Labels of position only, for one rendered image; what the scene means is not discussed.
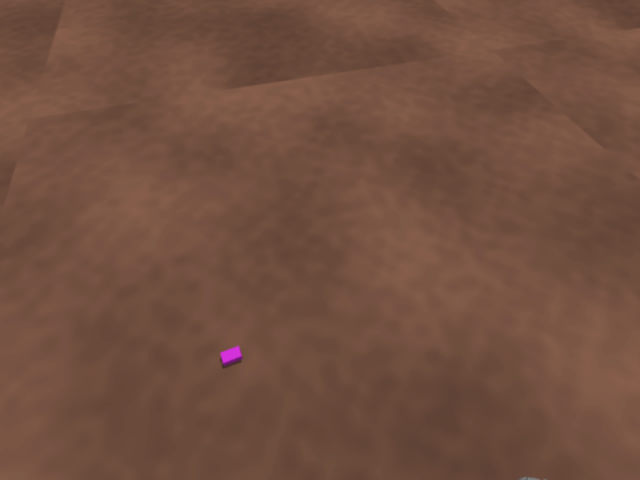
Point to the small box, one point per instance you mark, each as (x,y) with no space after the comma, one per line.
(232,355)

